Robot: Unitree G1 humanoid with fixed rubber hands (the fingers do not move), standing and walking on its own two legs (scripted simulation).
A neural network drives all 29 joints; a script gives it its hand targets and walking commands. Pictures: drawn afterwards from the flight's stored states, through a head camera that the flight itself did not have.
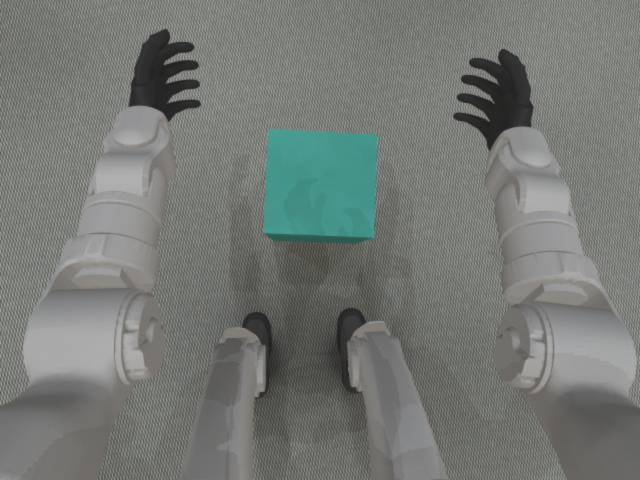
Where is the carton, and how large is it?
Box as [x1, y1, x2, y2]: [263, 129, 376, 243]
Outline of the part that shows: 268,129 263,233 275,240 355,243 373,237 376,134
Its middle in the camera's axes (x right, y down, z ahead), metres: +0.00 -0.11 +0.86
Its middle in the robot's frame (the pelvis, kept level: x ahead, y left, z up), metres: +0.49 -0.04 -0.52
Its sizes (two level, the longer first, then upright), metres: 0.210 0.200 0.250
